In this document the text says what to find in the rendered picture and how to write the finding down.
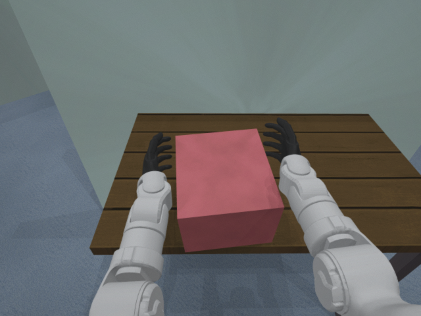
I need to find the right robot forearm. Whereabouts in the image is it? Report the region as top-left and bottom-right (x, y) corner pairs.
(279, 155), (400, 295)

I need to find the robot left hand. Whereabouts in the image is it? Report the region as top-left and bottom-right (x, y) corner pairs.
(142, 132), (172, 175)

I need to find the left robot forearm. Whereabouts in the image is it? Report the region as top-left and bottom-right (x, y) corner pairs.
(89, 171), (172, 316)

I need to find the robot left upper arm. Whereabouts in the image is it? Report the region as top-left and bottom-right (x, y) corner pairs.
(90, 280), (164, 316)

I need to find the robot right hand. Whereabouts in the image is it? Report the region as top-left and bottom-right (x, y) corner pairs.
(263, 117), (301, 162)

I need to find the carton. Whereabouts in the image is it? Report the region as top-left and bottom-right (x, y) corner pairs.
(176, 129), (284, 252)

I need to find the robot right upper arm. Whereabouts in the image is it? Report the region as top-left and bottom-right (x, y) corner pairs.
(312, 244), (421, 316)

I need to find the table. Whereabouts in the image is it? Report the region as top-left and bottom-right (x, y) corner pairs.
(89, 113), (421, 316)

